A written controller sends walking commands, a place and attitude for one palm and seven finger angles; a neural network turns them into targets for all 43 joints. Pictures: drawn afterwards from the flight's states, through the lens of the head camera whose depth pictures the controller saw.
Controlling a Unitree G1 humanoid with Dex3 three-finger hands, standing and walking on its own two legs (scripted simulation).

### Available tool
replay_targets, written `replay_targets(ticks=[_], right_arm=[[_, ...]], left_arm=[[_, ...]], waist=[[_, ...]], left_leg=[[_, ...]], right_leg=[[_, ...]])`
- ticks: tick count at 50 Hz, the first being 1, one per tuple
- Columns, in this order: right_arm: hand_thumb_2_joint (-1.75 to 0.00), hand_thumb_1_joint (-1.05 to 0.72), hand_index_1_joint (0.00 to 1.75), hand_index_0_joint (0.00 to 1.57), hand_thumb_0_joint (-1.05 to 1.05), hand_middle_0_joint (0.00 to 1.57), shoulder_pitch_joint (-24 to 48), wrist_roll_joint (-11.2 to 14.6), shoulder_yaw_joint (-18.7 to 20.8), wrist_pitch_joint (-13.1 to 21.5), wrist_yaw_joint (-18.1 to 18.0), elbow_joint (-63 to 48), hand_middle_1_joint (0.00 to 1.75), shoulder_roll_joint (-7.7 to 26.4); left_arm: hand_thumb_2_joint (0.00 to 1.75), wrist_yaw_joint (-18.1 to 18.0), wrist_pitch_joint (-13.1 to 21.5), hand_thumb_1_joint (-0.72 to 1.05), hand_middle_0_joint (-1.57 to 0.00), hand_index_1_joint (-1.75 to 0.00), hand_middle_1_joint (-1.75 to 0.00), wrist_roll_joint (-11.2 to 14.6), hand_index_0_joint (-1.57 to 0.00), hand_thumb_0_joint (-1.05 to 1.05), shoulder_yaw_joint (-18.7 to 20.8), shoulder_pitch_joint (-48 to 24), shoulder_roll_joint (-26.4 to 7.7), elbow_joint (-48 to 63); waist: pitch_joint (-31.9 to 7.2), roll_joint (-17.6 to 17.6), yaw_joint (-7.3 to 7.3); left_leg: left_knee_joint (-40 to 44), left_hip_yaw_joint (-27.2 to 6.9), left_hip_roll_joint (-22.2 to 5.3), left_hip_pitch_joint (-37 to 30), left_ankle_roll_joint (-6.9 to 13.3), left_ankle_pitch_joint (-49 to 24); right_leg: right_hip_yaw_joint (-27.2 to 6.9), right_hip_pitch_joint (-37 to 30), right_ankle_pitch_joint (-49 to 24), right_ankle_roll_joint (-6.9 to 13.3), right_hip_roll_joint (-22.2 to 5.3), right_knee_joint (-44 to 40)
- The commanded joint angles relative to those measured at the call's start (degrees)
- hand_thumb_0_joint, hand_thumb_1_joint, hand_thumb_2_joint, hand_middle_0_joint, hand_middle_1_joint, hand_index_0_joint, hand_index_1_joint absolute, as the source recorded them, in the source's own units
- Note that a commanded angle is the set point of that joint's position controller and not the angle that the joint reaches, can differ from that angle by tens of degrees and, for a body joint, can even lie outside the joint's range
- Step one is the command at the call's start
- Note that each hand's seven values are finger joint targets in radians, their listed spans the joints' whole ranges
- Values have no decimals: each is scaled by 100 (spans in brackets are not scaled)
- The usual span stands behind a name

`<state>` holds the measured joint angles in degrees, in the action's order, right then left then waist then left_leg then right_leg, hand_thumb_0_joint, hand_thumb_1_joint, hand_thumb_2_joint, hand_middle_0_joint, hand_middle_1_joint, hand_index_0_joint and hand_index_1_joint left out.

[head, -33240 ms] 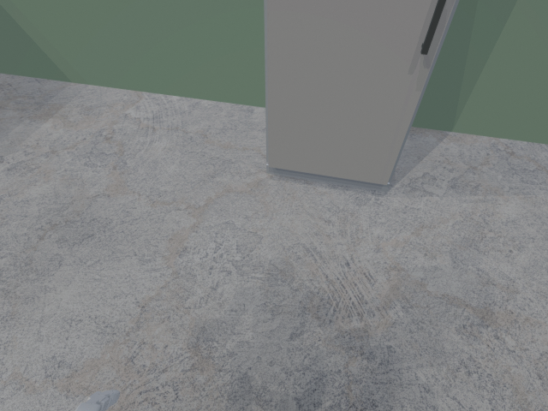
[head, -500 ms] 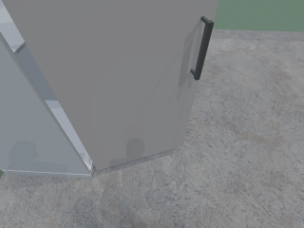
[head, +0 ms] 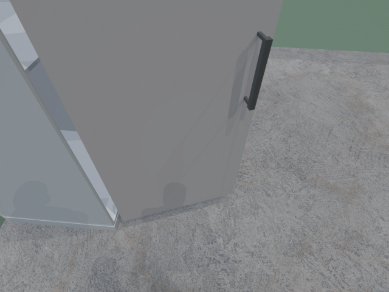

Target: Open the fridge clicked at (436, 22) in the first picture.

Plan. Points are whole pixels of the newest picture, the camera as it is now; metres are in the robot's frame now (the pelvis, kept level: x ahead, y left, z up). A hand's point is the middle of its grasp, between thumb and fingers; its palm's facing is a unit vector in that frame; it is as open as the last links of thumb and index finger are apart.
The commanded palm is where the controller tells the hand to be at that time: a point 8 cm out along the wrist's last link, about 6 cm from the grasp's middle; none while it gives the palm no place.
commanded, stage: let the arm hang, fingers relaxed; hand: right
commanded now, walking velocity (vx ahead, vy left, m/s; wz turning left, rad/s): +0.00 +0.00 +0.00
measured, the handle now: (255, 74) +0.69 -0.13 +0.09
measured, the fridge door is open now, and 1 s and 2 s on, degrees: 69 69 69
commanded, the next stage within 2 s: look to check the result in 0.04 s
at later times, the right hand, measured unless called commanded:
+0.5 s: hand out of the picture -0.02 -0.17 -0.18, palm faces +0.02 +0.98 -0.17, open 7.4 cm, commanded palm none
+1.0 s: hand out of the picture +0.01 -0.17 -0.17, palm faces +0.02 +0.98 -0.20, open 7.4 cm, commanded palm none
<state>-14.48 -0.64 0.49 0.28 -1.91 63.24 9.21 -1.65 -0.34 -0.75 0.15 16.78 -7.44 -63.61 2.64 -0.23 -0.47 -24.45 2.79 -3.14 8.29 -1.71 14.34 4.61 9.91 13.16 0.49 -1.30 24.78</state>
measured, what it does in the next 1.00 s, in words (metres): stands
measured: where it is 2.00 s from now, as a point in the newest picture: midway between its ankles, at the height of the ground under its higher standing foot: outside the picture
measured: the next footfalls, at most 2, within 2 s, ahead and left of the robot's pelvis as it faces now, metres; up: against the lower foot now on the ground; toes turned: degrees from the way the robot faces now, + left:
none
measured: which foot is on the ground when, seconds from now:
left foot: down 0.00-1.00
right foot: down 0.00-1.00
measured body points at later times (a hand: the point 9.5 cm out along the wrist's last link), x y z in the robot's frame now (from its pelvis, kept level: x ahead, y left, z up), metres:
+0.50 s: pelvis +0.00 -0.01 +0.00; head +0.02 -0.01 +0.45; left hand -0.01 +0.21 -0.16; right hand -0.02 -0.22 -0.16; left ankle -0.01 +0.14 -0.74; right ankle +0.00 -0.11 -0.74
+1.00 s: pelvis +0.00 +0.00 +0.00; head +0.02 +0.01 +0.45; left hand +0.00 +0.22 -0.16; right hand +0.01 -0.23 -0.16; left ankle -0.01 +0.14 -0.74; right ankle +0.00 -0.11 -0.74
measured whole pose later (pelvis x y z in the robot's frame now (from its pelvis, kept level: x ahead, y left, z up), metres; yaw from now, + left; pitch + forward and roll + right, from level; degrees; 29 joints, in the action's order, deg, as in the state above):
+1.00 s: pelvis +0.00 +0.00 +0.00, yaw +0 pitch -2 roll +0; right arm -14.0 -0.8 0.7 0.5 -1.9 64.8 9.1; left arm -1.8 0.0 -0.6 0.7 14.9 -8.4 -64.6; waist 3.4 0.1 -0.4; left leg -23.7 2.5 -2.9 8.0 -1.5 14.0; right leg 4.9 9.2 12.6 0.3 -1.5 23.5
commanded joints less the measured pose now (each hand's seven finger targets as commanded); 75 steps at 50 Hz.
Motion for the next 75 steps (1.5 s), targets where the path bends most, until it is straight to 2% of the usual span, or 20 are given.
replay_targets(ticks=[1,6,9,11,13,21,27,30,31,33,37,46,51,57,61,65,70,75], right_arm=[[-90,-90,30,20,0,20,-444,5,83,44,-16,-99,30,548],[-90,-90,30,20,0,20,-473,-1,73,34,-18,-53,30,500],[-90,-90,30,20,0,20,-521,-9,69,33,-23,-12,30,487],[-90,-90,30,20,0,20,-538,-8,63,31,-19,12,30,451],[-90,-90,30,20,0,20,-602,-14,65,39,-25,21,30,470],[-90,-90,30,20,0,20,-613,-13,61,47,-28,76,30,422],[-90,-90,30,20,0,20,-562,-14,67,39,-29,74,30,442],[-90,-90,30,20,0,20,-516,-11,74,47,-29,68,30,463],[-90,-90,30,20,0,20,-516,-12,80,46,-27,53,30,461],[-90,-90,30,20,0,20,-517,-19,93,62,-31,43,30,526],[-90,-90,30,20,0,20,-439,-9,96,62,-27,34,30,524],[-90,-90,30,20,0,20,-338,-8,111,71,-19,12,30,612],[-90,-90,30,20,0,20,-301,-6,118,84,-19,-2,30,656],[-90,-90,30,20,0,20,-259,-3,99,82,-11,13,30,690],[-90,-90,30,20,0,20,-275,-3,101,105,-10,11,30,737],[-90,-90,30,20,0,20,-214,-7,98,101,-8,21,30,748],[-90,-90,30,20,0,20,-212,-4,100,102,-3,30,30,780],[-90,-90,30,20,0,20,-170,-5,93,91,4,30,30,796]], left_arm=[[90,-25,98,90,-20,-30,-30,-16,-20,0,118,319,-600,134],[90,-31,92,90,-20,-30,-30,-14,-20,0,122,359,-583,115],[90,-33,86,90,-20,-30,-30,-5,-20,0,131,378,-544,96],[90,-38,85,90,-20,-30,-30,-6,-20,0,138,360,-573,101],[90,-38,94,90,-20,-30,-30,4,-20,0,142,371,-577,100],[90,-52,107,90,-20,-30,-30,0,-20,0,141,349,-547,60],[90,-51,106,90,-20,-30,-30,1,-20,0,144,317,-576,52],[90,-53,118,90,-20,-30,-30,-1,-20,0,138,335,-588,37],[90,-54,125,90,-20,-30,-30,-6,-20,0,142,325,-611,39],[90,-52,130,90,-20,-30,-30,9,-20,0,153,310,-633,60],[90,-53,122,90,-20,-30,-30,-3,-20,0,158,232,-644,46],[90,-42,116,90,-20,-30,-30,-9,-20,0,158,187,-701,41],[90,-37,109,90,-20,-30,-30,-4,-20,0,161,131,-717,34],[90,-31,83,90,-20,-30,-30,-11,-20,0,160,42,-770,40],[90,-31,95,90,-20,-30,-30,-7,-20,0,168,35,-798,37],[90,-30,81,90,-20,-30,-30,-3,-20,0,169,-14,-816,32],[90,-31,96,90,-20,-30,-30,-7,-20,0,163,-54,-850,29],[90,-29,88,90,-20,-30,-30,-5,-20,0,164,-80,-871,27]], waist=[[158,50,39],[242,144,15],[261,17,8],[278,64,0],[136,88,19],[178,103,8],[271,90,10],[170,47,8],[161,150,15],[79,40,26],[205,66,18],[141,72,10],[109,-41,13],[213,59,2],[14,-1,5],[126,-21,-10],[30,124,6],[106,58,4]], left_leg=[[491,-317,-288,267,296,-508],[510,-323,-269,337,293,-361],[524,-311,-269,381,285,-322],[534,-335,-256,438,281,-262],[512,-322,-266,377,281,-363],[499,-354,-269,378,278,-490],[497,-334,-266,413,268,-426],[462,-343,-264,329,269,-529],[460,-340,-266,321,266,-541],[448,-343,-272,252,273,-683],[491,-347,-282,325,273,-618],[530,-371,-297,261,281,-639],[573,-369,-324,225,293,-722],[662,-409,-318,326,302,-550],[655,-411,-343,215,310,-787],[691,-420,-326,276,304,-707],[683,-415,-335,202,309,-768],[693,-395,-321,238,292,-703]], right_leg=[[-467,45,-721,132,-454,-538],[-484,83,-512,139,-455,-599],[-482,55,-468,144,-463,-595],[-480,28,-356,147,-470,-619],[-474,-42,-476,157,-470,-562],[-464,-48,-612,163,-481,-570],[-469,-6,-535,158,-492,-617],[-475,-49,-697,160,-501,-605],[-474,-45,-715,159,-497,-606],[-471,-86,-875,165,-502,-551],[-463,-67,-791,151,-494,-579],[-449,-92,-801,133,-497,-590],[-453,-119,-845,123,-491,-558],[-446,-116,-666,99,-483,-584],[-443,-211,-837,102,-503,-530],[-439,-173,-758,83,-508,-553],[-458,-199,-833,88,-513,-560],[-467,-183,-785,83,-526,-601]])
